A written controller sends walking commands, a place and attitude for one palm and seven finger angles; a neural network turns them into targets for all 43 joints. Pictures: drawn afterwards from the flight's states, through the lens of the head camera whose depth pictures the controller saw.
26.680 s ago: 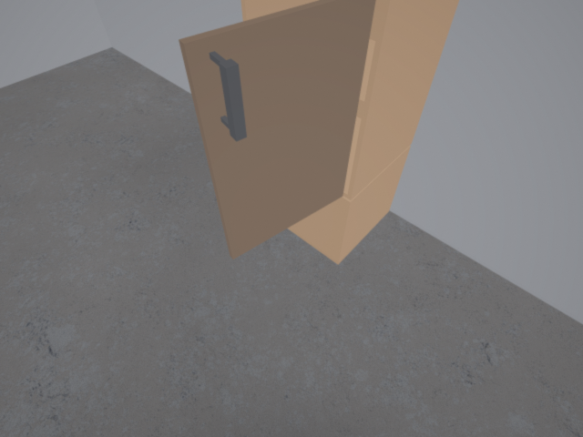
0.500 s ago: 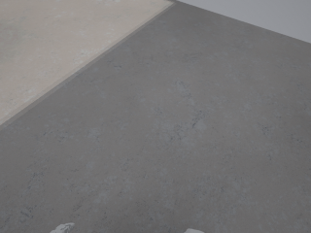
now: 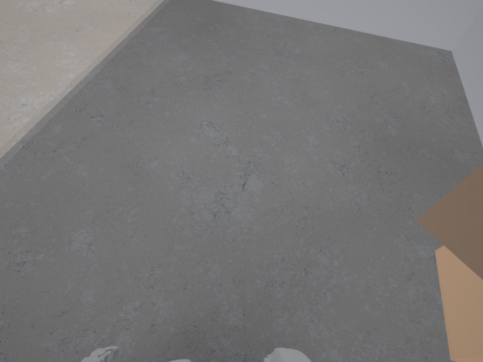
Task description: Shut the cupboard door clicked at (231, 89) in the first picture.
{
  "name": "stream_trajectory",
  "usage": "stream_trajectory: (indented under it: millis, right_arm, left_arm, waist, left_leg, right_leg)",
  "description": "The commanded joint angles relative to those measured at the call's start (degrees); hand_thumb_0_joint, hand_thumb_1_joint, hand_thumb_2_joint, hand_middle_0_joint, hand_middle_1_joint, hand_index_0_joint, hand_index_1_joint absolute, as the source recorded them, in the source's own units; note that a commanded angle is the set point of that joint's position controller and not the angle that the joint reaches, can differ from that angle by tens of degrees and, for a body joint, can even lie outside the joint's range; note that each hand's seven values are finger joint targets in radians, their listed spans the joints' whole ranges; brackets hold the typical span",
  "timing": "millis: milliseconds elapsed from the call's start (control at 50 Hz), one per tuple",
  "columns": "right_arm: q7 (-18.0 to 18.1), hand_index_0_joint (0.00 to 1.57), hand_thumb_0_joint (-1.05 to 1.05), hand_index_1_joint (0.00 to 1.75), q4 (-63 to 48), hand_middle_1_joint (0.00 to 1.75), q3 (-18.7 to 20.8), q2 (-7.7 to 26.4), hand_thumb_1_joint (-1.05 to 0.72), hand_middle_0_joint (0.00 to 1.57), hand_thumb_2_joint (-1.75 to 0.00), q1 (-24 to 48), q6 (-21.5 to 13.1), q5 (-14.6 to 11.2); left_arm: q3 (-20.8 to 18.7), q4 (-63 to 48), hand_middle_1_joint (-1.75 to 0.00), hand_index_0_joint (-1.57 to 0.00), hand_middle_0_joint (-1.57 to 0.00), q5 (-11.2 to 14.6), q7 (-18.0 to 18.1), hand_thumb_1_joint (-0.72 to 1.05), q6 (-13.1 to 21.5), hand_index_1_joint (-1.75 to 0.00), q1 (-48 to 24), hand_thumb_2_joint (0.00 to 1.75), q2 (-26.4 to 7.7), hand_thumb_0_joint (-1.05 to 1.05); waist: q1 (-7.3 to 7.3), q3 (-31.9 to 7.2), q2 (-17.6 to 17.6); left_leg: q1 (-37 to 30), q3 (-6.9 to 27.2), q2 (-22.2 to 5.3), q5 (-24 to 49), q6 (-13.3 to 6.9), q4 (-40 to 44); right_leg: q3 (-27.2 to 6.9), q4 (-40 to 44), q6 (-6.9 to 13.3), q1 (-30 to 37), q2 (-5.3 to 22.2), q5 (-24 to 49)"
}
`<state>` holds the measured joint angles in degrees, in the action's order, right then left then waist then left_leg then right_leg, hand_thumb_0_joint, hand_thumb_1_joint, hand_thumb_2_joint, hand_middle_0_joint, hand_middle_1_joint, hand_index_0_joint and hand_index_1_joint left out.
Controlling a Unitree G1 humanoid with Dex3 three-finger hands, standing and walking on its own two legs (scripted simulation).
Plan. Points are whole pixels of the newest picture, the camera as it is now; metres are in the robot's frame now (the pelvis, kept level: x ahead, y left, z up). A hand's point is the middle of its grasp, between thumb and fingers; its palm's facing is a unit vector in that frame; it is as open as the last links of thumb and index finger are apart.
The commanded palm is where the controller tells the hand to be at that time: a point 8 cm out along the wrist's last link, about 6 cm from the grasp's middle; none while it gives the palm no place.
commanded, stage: turn to face it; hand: left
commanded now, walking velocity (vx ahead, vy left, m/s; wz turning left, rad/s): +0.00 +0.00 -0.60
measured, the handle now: out of the picture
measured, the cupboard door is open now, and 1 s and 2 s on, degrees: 50 50 50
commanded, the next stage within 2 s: take the last steps up to it in 1.46 s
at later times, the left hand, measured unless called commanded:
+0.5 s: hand (163, 350) +0.16 +0.14 -0.15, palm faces -0.28 -0.93 -0.25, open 7.4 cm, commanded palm none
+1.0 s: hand (205, 294) +0.26 +0.08 -0.16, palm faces -0.56 -0.78 -0.26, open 7.4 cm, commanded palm none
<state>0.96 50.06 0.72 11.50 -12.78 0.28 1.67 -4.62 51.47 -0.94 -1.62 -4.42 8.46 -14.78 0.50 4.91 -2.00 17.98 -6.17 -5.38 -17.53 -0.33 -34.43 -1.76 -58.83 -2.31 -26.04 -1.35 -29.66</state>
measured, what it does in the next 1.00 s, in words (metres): steps on the spot, turning right: right foot, then left foot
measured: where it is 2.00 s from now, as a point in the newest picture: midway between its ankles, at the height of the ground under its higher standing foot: outside the picture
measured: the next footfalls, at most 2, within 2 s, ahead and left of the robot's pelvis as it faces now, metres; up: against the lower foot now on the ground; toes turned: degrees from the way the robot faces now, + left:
right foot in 0.28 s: +0.01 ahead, -0.15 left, +0.00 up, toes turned -15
left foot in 0.62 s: +0.13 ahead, +0.08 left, +0.00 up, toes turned -18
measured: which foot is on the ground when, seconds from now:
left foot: down 0.00-0.26, up 0.28-0.60, down 0.62-0.98, up 1.00-1.00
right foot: up 0.00-0.26, down 0.28-0.62, up 0.64-0.98, down 1.00-1.00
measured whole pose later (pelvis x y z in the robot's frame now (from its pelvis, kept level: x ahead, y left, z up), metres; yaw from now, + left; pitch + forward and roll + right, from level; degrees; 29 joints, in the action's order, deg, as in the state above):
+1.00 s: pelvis +0.04 -0.04 -0.01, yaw -36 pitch +1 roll +0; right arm 0.2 51.6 2.6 14.1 -14.5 2.1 1.1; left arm -4.2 50.0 -1.2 -2.6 -2.6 7.6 -15.2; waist 0.7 4.7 1.5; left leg 15.1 -13.3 -10.8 -22.6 3.3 -39.0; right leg 4.1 -33.2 0.1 -16.2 1.7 -16.2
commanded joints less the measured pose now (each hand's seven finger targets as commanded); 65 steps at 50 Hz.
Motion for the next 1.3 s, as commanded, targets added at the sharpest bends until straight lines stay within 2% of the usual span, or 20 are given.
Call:
stream_trajectory:
  millis: [0, 140, 200, 220, 240, 280, 360, 500, 560, 600, 620, 720, 880, 920, 940, 960, 980, 1080, 1220, 1280]
  right_arm:
    - [1.69, 0.2, 0.0, 0.3, -3.32, 0.3, 3.39, 11.97, -0.9, 0.2, -0.9, -1.75, -1.01, 0.27]
    - [0.81, 0.2, 0.0, 0.3, -1.14, 0.3, 4.71, 13.19, -0.9, 0.2, -0.9, -4.42, -0.24, 0.31]
    - [0.41, 0.2, 0.0, 0.3, -1.27, 0.3, 5.14, 13.86, -0.9, 0.2, -0.9, -2.39, 0.12, -0.17]
    - [0.12, 0.2, 0.0, 0.3, -1.82, 0.3, 5.28, 12.99, -0.9, 0.2, -0.9, -1.21, 0.22, -0.58]
    - [-0.14, 0.2, 0.0, 0.3, -3.93, 0.3, 4.3, 8.65, -0.9, 0.2, -0.9, -0.27, 0.44, -1.05]
    - [0.57, 0.2, 0.0, 0.3, -6.02, 0.3, 3.51, 8.18, -0.9, 0.2, -0.9, 4.47, 1.76, -1.01]
    - [0.11, 0.2, 0.0, 0.3, -3.14, 0.3, 3.54, 8.22, -0.9, 0.2, -0.9, 1.92, 1.31, -0.7]
    - [0.19, 0.2, 0.0, 0.3, -4.12, 0.3, 3.28, 7.14, -0.9, 0.2, -0.9, 2.27, 0.88, -1.31]
    - [0.69, 0.2, 0.0, 0.3, -2.61, 0.3, 3.25, 7.94, -0.9, 0.2, -0.9, -2.82, -0.04, -1.42]
    - [0.9, 0.2, 0.0, 0.3, -2.79, 0.3, 4.75, 16.76, -0.9, 0.2, -0.9, -5.42, -0.79, -0.28]
    - [1.25, 0.2, 0.0, 0.3, -3.26, 0.3, 4.51, 17.33, -0.9, 0.2, -0.9, -6.35, -0.67, 0.18]
    - [1.6, 0.2, 0.0, 0.3, -4.23, 0.3, 3.43, 11.98, -0.9, 0.2, -0.9, -0.57, -0.77, 0.32]
    - [0.61, 0.2, 0.0, 0.3, -2.04, 0.3, 5.01, 14.27, -0.9, 0.2, -0.9, -2.17, 0.06, 0.22]
    - [0.28, 0.2, 0.0, 0.3, -2.11, 0.3, 5.14, 14.48, -0.9, 0.2, -0.9, -0.68, 0.35, -0.13]
    - [-0.05, 0.2, 0.0, 0.3, -2.63, 0.3, 5.12, 13.12, -0.9, 0.2, -0.9, -0.22, 0.36, -0.63]
    - [-0.3, 0.2, 0.0, 0.3, -5.01, 0.3, 3.91, 8.38, -0.9, 0.2, -0.9, 1.06, 0.51, -1.03]
    - [0.07, 0.2, 0.0, 0.3, -6.49, 0.3, 3.28, 8.97, -0.9, 0.2, -0.9, 3.76, 1.26, -1.02]
    - [0.06, 0.2, 0.0, 0.3, -2.69, 0.3, 3.17, 8.33, -0.9, 0.2, -0.9, 1.33, 1.41, -0.7]
    - [0.11, 0.2, 0.0, 0.3, -2.15, 0.3, 2.7, 6.63, -0.9, 0.2, -0.9, 0.04, 1.01, -1.09]
    - [0.62, 0.2, 0.0, 0.3, 0.08, 0.3, 2.62, 7.82, -0.9, 0.2, -0.9, -6.07, -0.2, -1.05]
  left_arm:
    - [-1.27, -5.8, -0.3, -0.2, -0.2, 0.04, -0.76, 0.9, 1.17, -0.3, -1.76, 0.9, -2.87, 0.0]
    - [-0.71, -6.67, -0.3, -0.2, -0.2, -0.12, -0.85, 0.9, 1.33, -0.3, -3.93, 0.9, -1.68, 0.0]
    - [-0.91, -5.43, -0.3, -0.2, -0.2, -0.2, -0.52, 0.9, 2.06, -0.3, 0.8, 0.9, -3.13, 0.0]
    - [-1.5, -4.22, -0.3, -0.2, -0.2, -0.46, -0.19, 0.9, 2.42, -0.3, 5.05, 0.9, -5.63, 0.0]
    - [-2.52, -3.29, -0.3, -0.2, -0.2, -1.01, 0.57, 0.9, 3.24, -0.3, 7.56, 0.9, -11.8, 0.0]
    - [-3.02, -2.68, -0.3, -0.2, -0.2, -0.27, 1.86, 0.9, 3.13, -0.3, 9.09, 0.9, -14.21, 0.0]
    - [-1.76, -5.04, -0.3, -0.2, -0.2, -0.34, 2.3, 0.9, 3.49, -0.3, 0.12, 0.9, -8.91, 0.0]
    - [-2.47, -4.26, -0.3, -0.2, -0.2, -0.83, 2.0, 0.9, 3.13, -0.3, 1.35, 0.9, -10.69, 0.0]
    - [-2.31, -4.45, -0.3, -0.2, -0.2, -0.11, 1.93, 0.9, 2.56, -0.3, -0.82, 0.9, -9.75, 0.0]
    - [-0.97, -5.78, -0.3, -0.2, -0.2, 0.74, 1.22, 0.9, 2.19, -0.3, 2.74, 0.9, -3.64, 0.0]
    - [-1.09, -6.3, -0.3, -0.2, -0.2, 0.03, 1.03, 0.9, 2.22, -0.3, 1.66, 0.9, -5.1, 0.0]
    - [-1.42, -4.68, -0.3, -0.2, -0.2, 0.0, -0.46, 0.9, 1.34, -0.3, -0.36, 0.9, -3.73, 0.0]
    - [-0.65, -5.79, -0.3, -0.2, -0.2, -0.13, -0.9, 0.9, 1.74, -0.3, -2.42, 0.9, -2.31, 0.0]
    - [-0.93, -4.58, -0.3, -0.2, -0.2, -0.24, -0.67, 0.9, 2.19, -0.3, 1.62, 0.9, -3.7, 0.0]
    - [-1.51, -3.37, -0.3, -0.2, -0.2, -0.51, -0.25, 0.9, 2.7, -0.3, 5.88, 0.9, -6.69, 0.0]
    - [-2.7, -2.54, -0.3, -0.2, -0.2, -1.02, 0.62, 0.9, 3.52, -0.3, 8.57, 0.9, -13.16, 0.0]
    - [-2.58, -1.72, -0.3, -0.2, -0.2, -0.05, 1.21, 0.9, 3.42, -0.3, 11.18, 0.9, -15.59, 0.0]
    - [-1.33, -4.31, -0.3, -0.2, -0.2, -0.28, 2.34, 0.9, 3.61, -0.3, 0.55, 0.9, -8.96, 0.0]
    - [-1.71, -3.17, -0.3, -0.2, -0.2, -0.78, 2.12, 0.9, 3.23, -0.3, 1.1, 0.9, -10.18, 0.0]
    - [-1.33, -3.08, -0.3, -0.2, -0.2, 0.05, 2.17, 0.9, 2.75, -0.3, -0.65, 0.9, -7.87, 0.0]
  waist:
    - [0.26, -6.71, 12.82]
    - [2.22, -7.26, 14.98]
    - [-0.49, -8.41, 12.53]
    - [-2.67, -9.73, 7.49]
    - [-4.05, -9.21, -10.31]
    - [-4.86, -6.94, -12.06]
    - [-0.16, -7.91, -7.74]
    - [-0.58, -8.54, -7.79]
    - [2.19, -9.66, -6.06]
    - [1.78, -11.9, 20.27]
    - [2.75, -11.17, 17.05]
    - [0.15, -6.87, 12.25]
    - [1.46, -7.45, 15.5]
    - [-1.13, -7.78, 13.35]
    - [-3.22, -9.74, 6.38]
    - [-4.64, -9.54, -13.32]
    - [-6.24, -9.17, -12.63]
    - [-0.33, -8.65, -8.28]
    - [-0.37, -7.62, -6.81]
    - [2.4, -8.99, -3.48]
  left_leg:
    - [-12.08, 7.18, -14.43, 30.35, -6.55, 13.85]
    - [-12.51, 2.04, -15.97, 26.61, -6.26, 11.77]
    - [-9.09, -1.13, -15.08, 23.09, -2.71, 4.57]
    - [-3.91, -3.42, -12.59, 16.52, 0.11, -1.98]
    - [10.34, -7.3, -4.65, -5.87, 3.97, -13.72]
    - [18.9, 4.55, -0.42, -18.04, 4.55, -31.07]
    - [15.07, 5.45, -1.07, -6.73, 5.74, -29.0]
    - [6.93, 3.97, 2.5, -6.21, 5.32, -10.5]
    - [-6.16, 3.64, 3.28, 5.5, 4.69, 7.55]
    - [-17.82, 23.8, -18.25, 20.13, -3.76, 16.17]
    - [-14.71, 26.5, -23.28, 23.43, -8.35, 16.41]
    - [-13.09, 7.3, -14.39, 34.89, -6.59, 12.97]
    - [-11.75, 0.97, -15.67, 26.6, -5.18, 9.24]
    - [-7.48, -1.78, -14.19, 22.28, -2.02, 3.57]
    - [-1.79, -3.57, -11.75, 15.9, 0.74, -4.02]
    - [13.46, -7.32, -2.77, -10.85, 4.53, -16.52]
    - [16.54, 0.41, 0.18, -20.86, 4.81, -27.07]
    - [14.5, 5.28, -0.88, -7.08, 5.5, -29.62]
    - [5.23, 3.04, 2.42, -5.4, 4.74, -9.49]
    - [-8.8, 3.9, 1.99, 8.06, 3.81, 9.56]
  right_leg:
    - [2.74, -5.53, -0.94, -5.21, 3.42, 2.23]
    - [7.2, 13.04, 0.23, 2.95, 2.04, 3.66]
    - [8.29, 29.36, 1.74, 13.37, 1.22, 14.82]
    - [4.89, 35.62, 3.14, 20.93, 3.76, 21.14]
    - [-12.85, 40.35, 8.13, 29.44, 17.26, 34.37]
    - [-21.8, 40.87, 15.76, 22.68, 22.8, 41.59]
    - [-11.21, 37.49, 12.9, 19.92, 14.73, 40.81]
    - [-15.84, 35.69, 12.92, 17.24, 13.74, 38.9]
    - [-15.65, 30.0, 8.34, 10.57, 10.07, 35.89]
    - [-2.88, 10.85, 1.73, -4.17, -2.32, -0.48]
    - [-1.42, -0.91, 1.01, -4.98, -0.96, -7.62]
    - [1.59, -7.66, -1.12, -6.14, 3.03, 1.98]
    - [7.8, 17.71, 0.72, 5.49, 1.66, 5.99]
    - [8.81, 28.9, 1.79, 14.03, 0.99, 16.01]
    - [3.67, 35.22, 3.59, 22.71, 4.66, 22.53]
    - [-16.21, 39.59, 9.45, 30.89, 19.29, 37.48]
    - [-21.53, 39.51, 14.86, 26.33, 24.92, 47.43]
    - [-10.28, 37.48, 12.85, 19.55, 14.96, 40.93]
    - [-13.42, 37.3, 13.03, 15.08, 13.98, 34.6]
    - [-11.49, 30.5, 7.83, 8.69, 9.83, 29.73]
